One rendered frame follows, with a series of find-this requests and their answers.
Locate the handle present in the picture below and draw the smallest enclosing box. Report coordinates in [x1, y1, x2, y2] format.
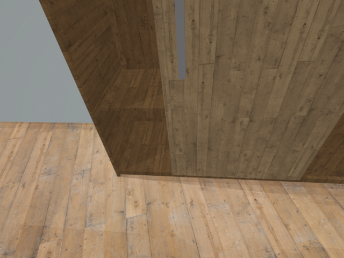
[175, 0, 186, 79]

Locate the wardrobe door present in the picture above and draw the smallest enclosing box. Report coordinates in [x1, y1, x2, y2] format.
[303, 113, 344, 177]
[152, 0, 344, 180]

